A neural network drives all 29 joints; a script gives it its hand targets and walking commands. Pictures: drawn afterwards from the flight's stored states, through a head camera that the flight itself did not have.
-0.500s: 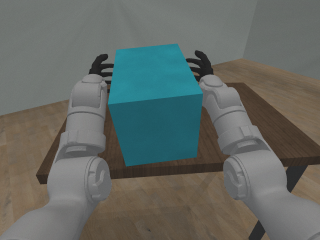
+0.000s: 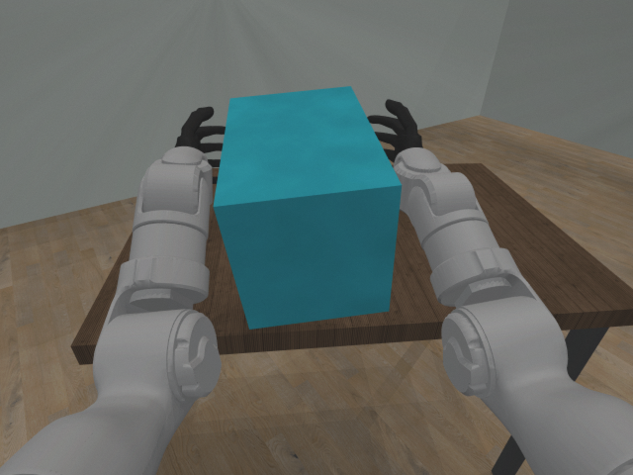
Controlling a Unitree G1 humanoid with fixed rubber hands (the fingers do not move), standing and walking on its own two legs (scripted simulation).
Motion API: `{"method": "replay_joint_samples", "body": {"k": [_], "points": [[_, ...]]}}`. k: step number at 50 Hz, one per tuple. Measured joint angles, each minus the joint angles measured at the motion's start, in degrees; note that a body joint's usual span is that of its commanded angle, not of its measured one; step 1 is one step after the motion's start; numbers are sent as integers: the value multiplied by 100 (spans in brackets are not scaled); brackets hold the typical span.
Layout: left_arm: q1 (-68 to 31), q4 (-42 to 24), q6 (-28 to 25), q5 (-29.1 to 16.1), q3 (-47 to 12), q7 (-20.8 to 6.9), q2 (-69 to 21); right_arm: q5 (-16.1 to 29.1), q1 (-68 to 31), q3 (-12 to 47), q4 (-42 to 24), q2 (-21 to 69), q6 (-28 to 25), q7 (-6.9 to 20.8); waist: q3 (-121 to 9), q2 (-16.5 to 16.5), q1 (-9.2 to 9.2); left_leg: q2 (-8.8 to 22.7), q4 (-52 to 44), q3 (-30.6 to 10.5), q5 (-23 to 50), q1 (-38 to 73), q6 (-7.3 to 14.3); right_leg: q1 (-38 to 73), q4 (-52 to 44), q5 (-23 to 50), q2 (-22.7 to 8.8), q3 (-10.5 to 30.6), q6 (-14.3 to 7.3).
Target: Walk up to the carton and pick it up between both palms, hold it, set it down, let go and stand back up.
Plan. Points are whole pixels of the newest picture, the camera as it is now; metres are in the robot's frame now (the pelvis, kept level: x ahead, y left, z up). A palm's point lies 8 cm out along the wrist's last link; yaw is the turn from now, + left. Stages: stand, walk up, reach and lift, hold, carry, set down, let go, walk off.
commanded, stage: hold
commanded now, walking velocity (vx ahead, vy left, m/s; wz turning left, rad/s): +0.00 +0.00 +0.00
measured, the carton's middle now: (304, 197) +0.38 +0.03 +0.25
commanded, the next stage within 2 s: set down in 1.46 s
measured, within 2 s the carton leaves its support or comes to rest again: neither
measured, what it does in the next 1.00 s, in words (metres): stands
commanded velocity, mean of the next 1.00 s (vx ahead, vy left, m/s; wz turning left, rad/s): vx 0.00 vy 0.00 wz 0.00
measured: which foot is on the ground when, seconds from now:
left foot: down 0.00-1.00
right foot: down 0.00-1.00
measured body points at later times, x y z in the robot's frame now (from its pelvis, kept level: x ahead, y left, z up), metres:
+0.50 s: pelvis +0.00 +0.00 +0.00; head -0.10 +0.01 +0.44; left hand +0.38 +0.16 +0.29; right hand +0.39 -0.10 +0.30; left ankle +0.08 +0.10 -0.74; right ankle +0.03 -0.12 -0.74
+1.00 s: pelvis +0.00 +0.00 +0.00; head -0.10 +0.01 +0.44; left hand +0.38 +0.16 +0.29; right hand +0.39 -0.10 +0.30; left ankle +0.08 +0.10 -0.74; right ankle +0.03 -0.12 -0.74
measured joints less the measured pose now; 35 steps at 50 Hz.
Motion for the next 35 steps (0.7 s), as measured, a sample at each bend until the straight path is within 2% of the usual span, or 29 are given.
{"method": "replay_joint_samples", "body": {"k": [35], "points": [[0, -2, 2, -1, 0, -5, 0, 1, -18, -18, 14, 0, 0, -2, 0, 0, 0, 0, 0, -2, 1, 0, 0, 0, 0, 1, 1, 0, 0]]}}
